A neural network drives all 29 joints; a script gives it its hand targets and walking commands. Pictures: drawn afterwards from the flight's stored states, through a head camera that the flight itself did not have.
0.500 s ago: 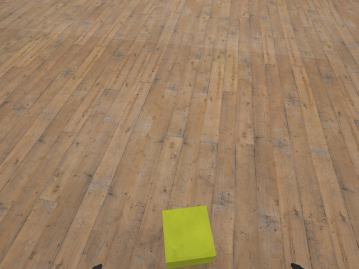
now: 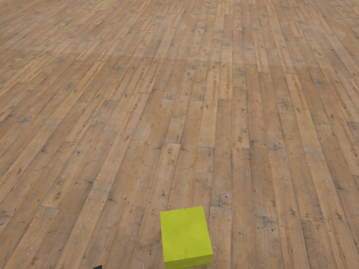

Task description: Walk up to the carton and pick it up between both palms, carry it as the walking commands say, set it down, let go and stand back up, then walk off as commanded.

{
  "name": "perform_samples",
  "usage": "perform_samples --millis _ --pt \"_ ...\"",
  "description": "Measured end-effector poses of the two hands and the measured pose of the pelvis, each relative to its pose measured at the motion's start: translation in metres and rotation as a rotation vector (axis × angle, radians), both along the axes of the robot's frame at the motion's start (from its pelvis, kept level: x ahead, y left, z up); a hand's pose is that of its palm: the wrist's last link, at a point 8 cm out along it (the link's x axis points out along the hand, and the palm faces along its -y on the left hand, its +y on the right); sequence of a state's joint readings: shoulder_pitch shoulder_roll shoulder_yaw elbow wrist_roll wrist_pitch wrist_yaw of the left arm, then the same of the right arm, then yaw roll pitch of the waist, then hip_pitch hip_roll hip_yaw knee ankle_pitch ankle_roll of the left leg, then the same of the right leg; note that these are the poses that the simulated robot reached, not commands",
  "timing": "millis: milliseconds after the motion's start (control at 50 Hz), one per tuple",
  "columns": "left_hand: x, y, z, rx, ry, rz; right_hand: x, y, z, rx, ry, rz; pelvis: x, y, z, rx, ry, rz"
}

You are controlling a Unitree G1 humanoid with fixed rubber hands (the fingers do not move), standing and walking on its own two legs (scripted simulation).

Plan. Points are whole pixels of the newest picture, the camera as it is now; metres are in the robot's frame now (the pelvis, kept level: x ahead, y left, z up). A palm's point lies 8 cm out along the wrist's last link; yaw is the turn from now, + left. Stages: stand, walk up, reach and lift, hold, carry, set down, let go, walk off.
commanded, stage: stand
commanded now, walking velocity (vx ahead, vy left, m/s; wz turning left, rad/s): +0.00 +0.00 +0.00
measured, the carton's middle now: (184, 238) +0.39 +0.01 -0.66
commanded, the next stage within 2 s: reach and lift in 0.74 s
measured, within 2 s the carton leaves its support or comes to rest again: neither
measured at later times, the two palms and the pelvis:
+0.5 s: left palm out of the picture +0.08 +0.23 -0.11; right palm out of the picture +0.03 -0.26 -0.12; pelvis -0.02 +0.00 +0.00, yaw +0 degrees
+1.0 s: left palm out of the picture +0.12 +0.24 -0.11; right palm (295, 258) +0.17 -0.24 -0.09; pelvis -0.01 +0.01 -0.01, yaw +0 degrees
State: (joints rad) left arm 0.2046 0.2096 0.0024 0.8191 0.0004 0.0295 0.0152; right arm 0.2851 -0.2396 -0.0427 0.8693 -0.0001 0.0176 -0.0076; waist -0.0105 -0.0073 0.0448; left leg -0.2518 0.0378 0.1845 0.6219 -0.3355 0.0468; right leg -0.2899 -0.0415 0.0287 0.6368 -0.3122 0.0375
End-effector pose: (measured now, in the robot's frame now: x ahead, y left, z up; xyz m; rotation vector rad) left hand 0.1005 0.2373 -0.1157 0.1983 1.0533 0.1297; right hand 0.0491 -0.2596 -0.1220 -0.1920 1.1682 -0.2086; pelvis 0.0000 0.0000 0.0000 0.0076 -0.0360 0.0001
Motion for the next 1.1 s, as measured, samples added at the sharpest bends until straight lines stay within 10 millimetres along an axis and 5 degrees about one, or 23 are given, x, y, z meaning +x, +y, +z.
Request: perform_samples --millis 340,740,780,940,1100 --pt "-0.017 -0.003 0.004 0.003 -0.019 0.002 -0.022 -0.003 0.001 0.003 -0.005 -0.003 -0.019 -0.003 0.001 0.003 -0.019 0.000" --pt "-0.018 -0.003 0.005 0.003 -0.014 0.001 -0.018 -0.003 0.002 0.003 -0.006 -0.001 -0.017 -0.004 0.003 0.003 -0.012 0.000" --pt "-0.014 -0.003 0.003 0.003 -0.007 -0.005 -0.004 -0.002 0.005 0.003 -0.040 0.007 -0.019 -0.003 0.000 0.000 -0.005 -0.002" --pt "0.017 0.001 0.004 0.002 0.007 -0.004 0.104 0.018 0.035 0.045 -0.255 0.098 -0.018 0.003 -0.008 -0.013 -0.008 -0.003" --pt "0.035 0.008 -0.002 -0.003 -0.015 -0.015 0.110 0.027 0.018 0.063 -0.188 0.103 -0.007 0.011 -0.013 -0.021 0.029 0.000"
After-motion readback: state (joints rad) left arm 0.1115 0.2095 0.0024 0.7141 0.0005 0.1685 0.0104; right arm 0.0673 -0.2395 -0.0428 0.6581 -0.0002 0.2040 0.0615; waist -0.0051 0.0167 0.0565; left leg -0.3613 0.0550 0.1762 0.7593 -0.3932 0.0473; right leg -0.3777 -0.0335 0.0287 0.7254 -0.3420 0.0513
